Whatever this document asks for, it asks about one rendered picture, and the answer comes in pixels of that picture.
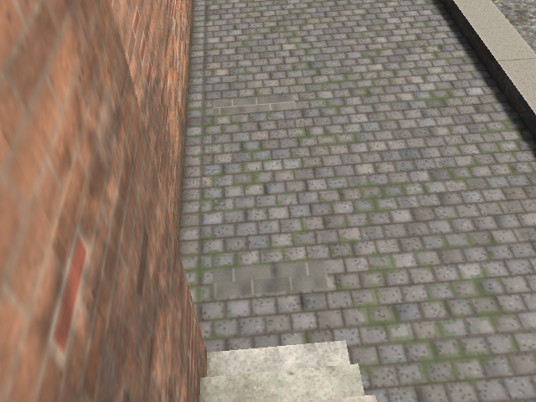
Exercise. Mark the stairs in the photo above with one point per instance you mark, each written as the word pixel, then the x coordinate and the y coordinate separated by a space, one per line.
pixel 311 372

